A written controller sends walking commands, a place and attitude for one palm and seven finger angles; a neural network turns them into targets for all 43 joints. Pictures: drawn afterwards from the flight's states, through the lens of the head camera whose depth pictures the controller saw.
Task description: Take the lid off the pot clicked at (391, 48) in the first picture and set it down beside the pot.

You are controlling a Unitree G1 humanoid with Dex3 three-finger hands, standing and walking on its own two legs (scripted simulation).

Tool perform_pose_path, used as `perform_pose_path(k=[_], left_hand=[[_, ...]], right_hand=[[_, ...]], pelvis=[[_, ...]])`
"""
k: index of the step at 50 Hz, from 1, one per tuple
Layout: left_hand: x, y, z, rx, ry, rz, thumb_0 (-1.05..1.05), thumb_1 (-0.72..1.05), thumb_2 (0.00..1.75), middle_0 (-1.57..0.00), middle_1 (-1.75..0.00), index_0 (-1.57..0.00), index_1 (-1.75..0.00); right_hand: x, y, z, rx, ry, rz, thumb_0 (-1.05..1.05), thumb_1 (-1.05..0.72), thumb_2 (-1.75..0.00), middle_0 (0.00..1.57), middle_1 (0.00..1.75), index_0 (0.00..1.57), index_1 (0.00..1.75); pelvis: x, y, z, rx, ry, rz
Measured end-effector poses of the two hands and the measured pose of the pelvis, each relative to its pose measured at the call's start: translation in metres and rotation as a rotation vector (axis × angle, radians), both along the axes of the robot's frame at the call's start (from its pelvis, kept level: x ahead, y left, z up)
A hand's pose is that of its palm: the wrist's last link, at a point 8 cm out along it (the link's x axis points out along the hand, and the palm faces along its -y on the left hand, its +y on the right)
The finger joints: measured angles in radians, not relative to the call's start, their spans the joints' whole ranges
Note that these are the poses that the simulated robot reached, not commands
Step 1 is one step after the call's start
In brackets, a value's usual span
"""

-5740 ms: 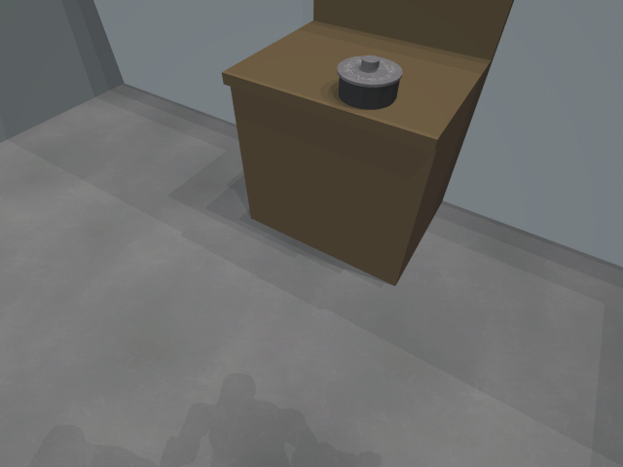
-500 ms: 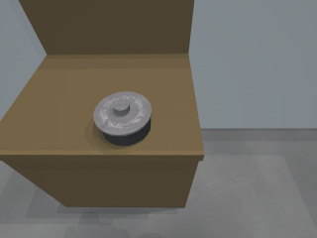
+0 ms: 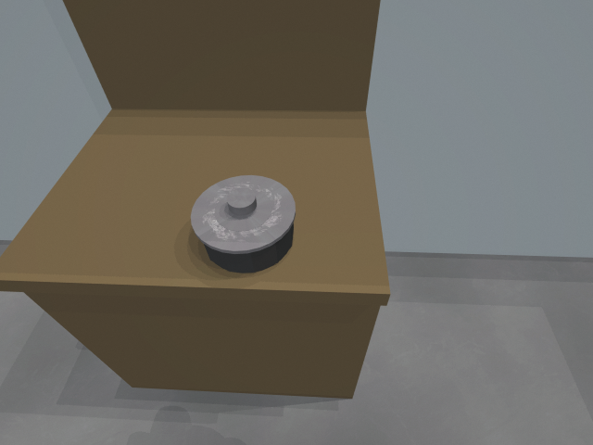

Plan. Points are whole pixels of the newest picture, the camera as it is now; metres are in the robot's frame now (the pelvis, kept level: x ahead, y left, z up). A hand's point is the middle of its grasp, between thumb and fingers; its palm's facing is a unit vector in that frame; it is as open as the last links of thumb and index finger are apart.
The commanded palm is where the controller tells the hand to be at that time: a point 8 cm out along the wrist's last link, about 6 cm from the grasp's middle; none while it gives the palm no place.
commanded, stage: come to a stop and stand still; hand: left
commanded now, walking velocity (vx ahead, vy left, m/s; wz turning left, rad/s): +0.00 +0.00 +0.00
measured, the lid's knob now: (241, 201) +0.49 +0.13 +0.04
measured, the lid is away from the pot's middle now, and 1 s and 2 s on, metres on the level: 0.00 0.00 0.00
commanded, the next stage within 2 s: look again from close up in 0.02 s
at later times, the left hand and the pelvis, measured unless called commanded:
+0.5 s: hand out of the picture +0.07 +0.19 -0.16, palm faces -0.01 -0.97 -0.25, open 7.4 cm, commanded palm none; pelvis +0.03 +0.01 +0.00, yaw -1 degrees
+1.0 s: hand out of the picture +0.06 +0.19 -0.17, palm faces +0.00 -0.97 -0.22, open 7.4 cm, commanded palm none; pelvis +0.04 +0.01 +0.01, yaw -1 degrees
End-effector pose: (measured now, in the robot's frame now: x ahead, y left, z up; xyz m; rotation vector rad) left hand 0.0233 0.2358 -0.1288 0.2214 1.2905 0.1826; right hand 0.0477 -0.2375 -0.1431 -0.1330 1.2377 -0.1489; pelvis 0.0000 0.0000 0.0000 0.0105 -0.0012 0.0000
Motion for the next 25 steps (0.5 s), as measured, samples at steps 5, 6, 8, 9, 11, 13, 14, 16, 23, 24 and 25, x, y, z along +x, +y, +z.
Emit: perform_pose_path(k=[5, 6, 8, 9, 11, 13, 14, 16, 23, 24, 25], left_hand=[[0.008, -0.001, 0.002, -0.008, -0.008, 0.001, 0.0, 0.91, 0.9, -0.2, -0.3, -0.2, -0.3], [0.01, -0.002, 0.002, -0.009, -0.008, 0.001, 0.0, 0.91, 0.9, -0.2, -0.3, -0.2, -0.3], [0.014, -0.003, 0.002, -0.011, -0.009, 0.0, 0.0, 0.91, 0.9, -0.2, -0.3, -0.2, -0.3], [0.016, -0.003, 0.002, -0.013, -0.008, -0.001, 0.0, 0.91, 0.9, -0.2, -0.3, -0.2, -0.3], [0.02, -0.004, 0.002, -0.013, -0.006, -0.003, 0.0, 0.91, 0.9, -0.2, -0.3, -0.2, -0.3], [0.023, -0.004, 0.002, -0.012, -0.004, -0.007, 0.0, 0.91, 0.9, -0.2, -0.3, -0.2, -0.3], [0.025, -0.003, 0.001, -0.013, -0.001, -0.009, 0.0, 0.91, 0.9, -0.2, -0.3, -0.2, -0.3], [0.029, -0.003, 0.001, -0.014, 0.002, -0.014, 0.0, 0.91, 0.9, -0.2, -0.3, -0.2, -0.3], [0.038, -0.003, -0.001, -0.017, 0.008, -0.019, 0.0, 0.91, 0.9, -0.2, -0.3, -0.2, -0.3], [0.039, -0.003, -0.001, -0.018, 0.009, -0.019, 0.0, 0.91, 0.9, -0.2, -0.3, -0.2, -0.3], [0.04, -0.002, -0.001, -0.019, 0.01, -0.018, 0.0, 0.91, 0.9, -0.2, -0.3, -0.2, -0.3]], right_hand=[[-0.006, 0.009, -0.002, 0.017, 0.045, 0.01, 0.0, -0.91, -0.9, 0.19, 0.3, 0.2, 0.29], [-0.007, 0.011, -0.002, 0.021, 0.054, 0.01, 0.01, -0.91, -0.9, 0.19, 0.3, 0.2, 0.29], [-0.01, 0.013, -0.003, 0.022, 0.072, 0.006, 0.01, -0.92, -0.9, 0.19, 0.3, 0.2, 0.29], [-0.011, 0.014, -0.004, 0.023, 0.081, 0.004, 0.01, -0.92, -0.9, 0.19, 0.3, 0.2, 0.29], [-0.013, 0.015, -0.005, 0.026, 0.095, 0.0, 0.01, -0.92, -0.9, 0.19, 0.3, 0.2, 0.29], [-0.015, 0.017, -0.005, 0.029, 0.107, -0.006, 0.01, -0.92, -0.9, 0.19, 0.3, 0.2, 0.29], [-0.016, 0.017, -0.005, 0.03, 0.112, -0.009, 0.01, -0.92, -0.9, 0.19, 0.3, 0.2, 0.29], [-0.017, 0.019, -0.006, 0.033, 0.121, -0.015, 0.01, -0.92, -0.9, 0.19, 0.3, 0.2, 0.29], [-0.017, 0.023, -0.006, 0.035, 0.142, -0.027, 0.01, -0.92, -0.9, 0.19, 0.3, 0.2, 0.29], [-0.016, 0.023, -0.005, 0.034, 0.144, -0.029, 0.01, -0.92, -0.9, 0.19, 0.3, 0.2, 0.29], [-0.016, 0.024, -0.005, 0.034, 0.145, -0.029, 0.01, -0.92, -0.9, 0.19, 0.3, 0.2, 0.29]], pelvis=[[0.006, 0.002, 0.003, -0.001, 0.004, 0.001], [0.008, 0.002, 0.003, -0.001, 0.004, 0.001], [0.01, 0.003, 0.003, -0.001, 0.003, 0.0], [0.012, 0.003, 0.003, 0.0, 0.002, 0.0], [0.014, 0.003, 0.003, 0.0, 0.001, -0.002], [0.017, 0.003, 0.003, -0.001, 0.0, -0.004], [0.018, 0.004, 0.004, -0.001, -0.001, -0.006], [0.021, 0.004, 0.004, -0.001, -0.001, -0.008], [0.03, 0.005, 0.004, -0.004, -0.001, -0.013], [0.031, 0.005, 0.004, -0.004, -0.001, -0.013], [0.032, 0.005, 0.004, -0.004, -0.002, -0.014]])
